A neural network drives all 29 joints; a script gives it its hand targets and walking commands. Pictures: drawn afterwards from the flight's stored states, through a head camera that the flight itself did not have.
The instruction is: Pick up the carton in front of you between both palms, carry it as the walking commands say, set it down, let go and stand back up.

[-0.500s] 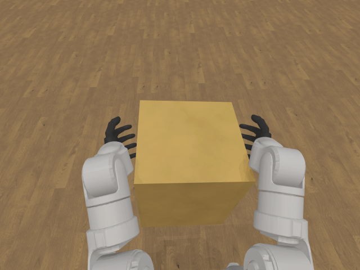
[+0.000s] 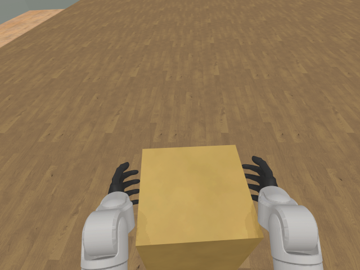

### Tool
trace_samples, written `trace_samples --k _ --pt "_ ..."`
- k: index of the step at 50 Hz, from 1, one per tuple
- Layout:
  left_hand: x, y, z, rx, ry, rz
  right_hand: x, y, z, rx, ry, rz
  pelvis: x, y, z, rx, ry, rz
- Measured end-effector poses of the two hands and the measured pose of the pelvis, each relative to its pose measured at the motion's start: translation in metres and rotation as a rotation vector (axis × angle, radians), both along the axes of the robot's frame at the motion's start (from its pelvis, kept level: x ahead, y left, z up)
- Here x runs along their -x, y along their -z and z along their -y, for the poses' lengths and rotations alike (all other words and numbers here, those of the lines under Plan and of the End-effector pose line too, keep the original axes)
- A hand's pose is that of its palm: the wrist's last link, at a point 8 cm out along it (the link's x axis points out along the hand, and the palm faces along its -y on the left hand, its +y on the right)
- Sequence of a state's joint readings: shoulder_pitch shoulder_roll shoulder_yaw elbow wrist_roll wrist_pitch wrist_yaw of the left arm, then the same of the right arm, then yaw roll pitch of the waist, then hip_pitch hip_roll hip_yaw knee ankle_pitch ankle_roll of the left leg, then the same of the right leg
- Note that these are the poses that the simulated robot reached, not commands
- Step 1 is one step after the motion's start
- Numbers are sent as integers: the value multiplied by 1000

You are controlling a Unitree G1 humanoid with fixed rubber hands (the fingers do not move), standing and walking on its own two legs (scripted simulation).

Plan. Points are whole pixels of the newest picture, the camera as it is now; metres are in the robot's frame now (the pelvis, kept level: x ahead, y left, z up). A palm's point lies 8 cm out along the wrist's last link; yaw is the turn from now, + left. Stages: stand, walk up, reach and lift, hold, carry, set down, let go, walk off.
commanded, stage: carry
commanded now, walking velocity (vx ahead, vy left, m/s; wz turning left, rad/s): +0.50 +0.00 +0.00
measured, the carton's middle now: (191, 213) +0.27 +0.01 -0.01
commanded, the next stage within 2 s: none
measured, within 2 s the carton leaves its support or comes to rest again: neither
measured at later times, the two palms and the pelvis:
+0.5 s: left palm (146, 95) +0.60 +0.13 +0.11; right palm (242, 95) +0.58 -0.16 +0.11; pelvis +0.33 +0.00 -0.01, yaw -3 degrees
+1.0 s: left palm (151, 57) +0.93 +0.14 +0.09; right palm (218, 54) +0.92 -0.14 +0.09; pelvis +0.66 +0.01 -0.02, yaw -2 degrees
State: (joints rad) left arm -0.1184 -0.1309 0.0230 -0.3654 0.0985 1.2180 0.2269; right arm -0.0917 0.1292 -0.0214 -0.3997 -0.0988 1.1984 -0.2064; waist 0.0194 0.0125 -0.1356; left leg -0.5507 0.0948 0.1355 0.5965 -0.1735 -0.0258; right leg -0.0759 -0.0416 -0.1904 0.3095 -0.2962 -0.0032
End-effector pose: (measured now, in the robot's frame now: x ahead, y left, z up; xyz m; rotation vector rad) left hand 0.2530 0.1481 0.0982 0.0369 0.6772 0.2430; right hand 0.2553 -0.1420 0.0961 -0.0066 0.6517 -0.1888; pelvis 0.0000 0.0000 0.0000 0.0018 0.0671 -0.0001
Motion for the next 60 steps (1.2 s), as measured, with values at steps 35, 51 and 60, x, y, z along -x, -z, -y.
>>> trace_samples --k 35,51,60 --pt "-445 10 28 -21 -20 -90 -453 11 22 -9 -24 -74 -445 1 29 -2 -4 4" --pt "-689 14 2 28 35 12 -675 8 -3 32 49 5 -667 19 -10 -2 41 10" --pt "-777 8 7 36 64 -18 -754 1 -1 18 68 -34 -742 -2 -14 15 56 -5"
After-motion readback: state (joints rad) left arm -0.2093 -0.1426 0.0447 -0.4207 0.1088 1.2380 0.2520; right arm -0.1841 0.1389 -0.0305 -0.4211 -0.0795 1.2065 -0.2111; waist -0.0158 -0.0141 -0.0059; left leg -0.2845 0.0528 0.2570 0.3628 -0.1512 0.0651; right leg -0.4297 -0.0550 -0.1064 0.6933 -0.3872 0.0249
